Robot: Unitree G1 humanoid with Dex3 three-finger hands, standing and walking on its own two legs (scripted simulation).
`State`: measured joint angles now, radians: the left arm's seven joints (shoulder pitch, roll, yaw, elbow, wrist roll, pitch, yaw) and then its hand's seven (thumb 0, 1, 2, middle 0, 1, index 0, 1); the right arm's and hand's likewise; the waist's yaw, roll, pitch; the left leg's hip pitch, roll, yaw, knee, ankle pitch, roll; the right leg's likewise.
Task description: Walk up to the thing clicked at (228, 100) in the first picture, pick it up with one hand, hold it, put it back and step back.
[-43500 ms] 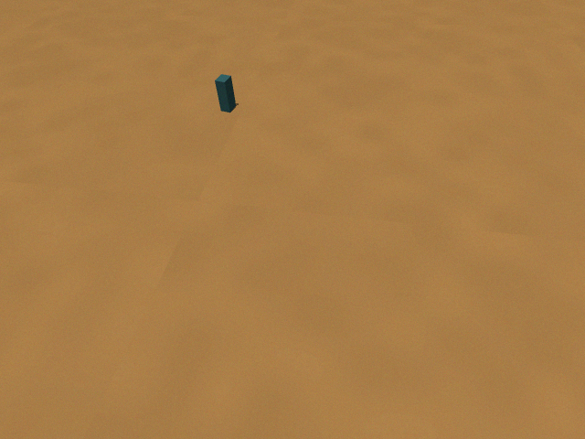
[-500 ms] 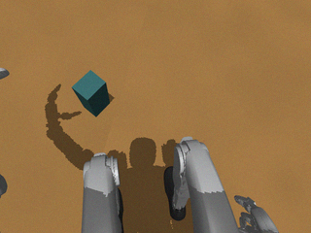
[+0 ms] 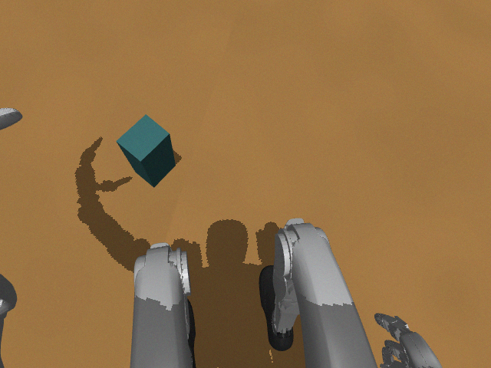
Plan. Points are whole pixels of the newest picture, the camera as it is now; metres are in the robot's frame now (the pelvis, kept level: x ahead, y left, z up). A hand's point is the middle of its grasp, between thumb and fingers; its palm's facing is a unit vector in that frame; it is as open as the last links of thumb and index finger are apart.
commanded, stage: go down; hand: left
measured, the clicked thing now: (150, 155) +0.55 +0.16 -0.32
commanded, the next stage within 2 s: home in 0.28 s
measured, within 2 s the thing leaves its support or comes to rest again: neither
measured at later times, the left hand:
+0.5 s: hand out of the picture +0.50 +0.32 +0.02, palm faces +0.11 -0.99 -0.04, open 12.4 cm
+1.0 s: hand out of the picture +0.33 +0.25 +0.12, palm faces +0.11 -0.97 -0.22, open 7.6 cm
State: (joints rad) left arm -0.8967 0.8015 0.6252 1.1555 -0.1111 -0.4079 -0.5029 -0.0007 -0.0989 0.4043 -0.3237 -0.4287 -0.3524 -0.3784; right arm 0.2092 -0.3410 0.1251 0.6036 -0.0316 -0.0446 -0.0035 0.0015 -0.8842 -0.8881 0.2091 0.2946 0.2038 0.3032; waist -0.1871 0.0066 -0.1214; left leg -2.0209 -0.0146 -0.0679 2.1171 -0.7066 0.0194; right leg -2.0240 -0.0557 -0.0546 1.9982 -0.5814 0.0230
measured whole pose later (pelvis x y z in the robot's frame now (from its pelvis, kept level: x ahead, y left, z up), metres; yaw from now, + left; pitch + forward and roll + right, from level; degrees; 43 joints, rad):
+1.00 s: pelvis +0.04 +0.00 +0.19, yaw +2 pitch +23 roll -4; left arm -0.08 0.39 0.21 0.35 -0.07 0.25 -0.08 0.01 0.86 0.88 -0.21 -0.30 -0.20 -0.30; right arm 0.18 -0.24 0.05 0.54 0.07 -0.06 -0.10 0.01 -0.90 -0.90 0.21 0.29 0.20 0.30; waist -0.06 0.02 -0.18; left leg -1.27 0.01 -0.07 1.47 -0.61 0.00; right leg -1.27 -0.03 -0.07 1.38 -0.51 0.01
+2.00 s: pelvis +0.10 -0.01 +0.29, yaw +4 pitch +11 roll -3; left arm 0.50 0.24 0.02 -0.12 -0.07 0.43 0.03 0.01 0.91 0.89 -0.21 -0.30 -0.20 -0.30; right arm 0.28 -0.23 0.02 0.51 0.02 -0.21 -0.17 0.01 -0.90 -0.90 0.21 0.30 0.20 0.30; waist -0.04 0.04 -0.15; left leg -0.66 0.02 -0.05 1.00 -0.53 0.00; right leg -0.67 -0.01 -0.07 0.93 -0.45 0.01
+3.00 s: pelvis +0.09 +0.00 +0.29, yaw +4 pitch +10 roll -3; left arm 0.49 0.24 0.02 -0.12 -0.06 0.44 0.03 0.01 0.91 0.90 -0.21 -0.30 -0.20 -0.30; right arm 0.29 -0.22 0.03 0.53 0.02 -0.22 -0.18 0.01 -0.90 -0.90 0.21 0.30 0.20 0.30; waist -0.04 0.05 -0.15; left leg -0.66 0.02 -0.05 1.02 -0.53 0.00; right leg -0.67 -0.01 -0.07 0.93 -0.44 0.02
